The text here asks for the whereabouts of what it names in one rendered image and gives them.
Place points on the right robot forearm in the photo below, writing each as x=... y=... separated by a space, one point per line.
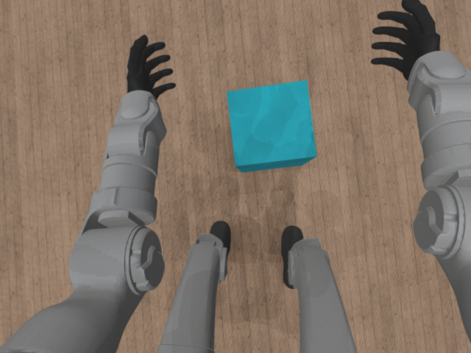
x=440 y=92

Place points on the right robot upper arm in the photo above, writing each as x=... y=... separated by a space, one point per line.
x=442 y=228

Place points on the left robot upper arm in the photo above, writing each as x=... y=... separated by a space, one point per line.
x=111 y=270

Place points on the robot left foot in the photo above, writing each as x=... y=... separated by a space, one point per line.
x=222 y=230

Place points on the right robot hand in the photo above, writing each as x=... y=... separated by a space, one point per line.
x=420 y=37

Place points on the robot right foot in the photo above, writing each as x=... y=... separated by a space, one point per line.
x=290 y=236

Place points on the carton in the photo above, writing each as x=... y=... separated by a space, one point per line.
x=271 y=126

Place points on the left robot forearm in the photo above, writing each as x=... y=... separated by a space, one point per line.
x=127 y=188

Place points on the robot foot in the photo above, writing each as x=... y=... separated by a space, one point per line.
x=222 y=230
x=290 y=236

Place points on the left robot hand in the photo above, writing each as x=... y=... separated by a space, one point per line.
x=138 y=77

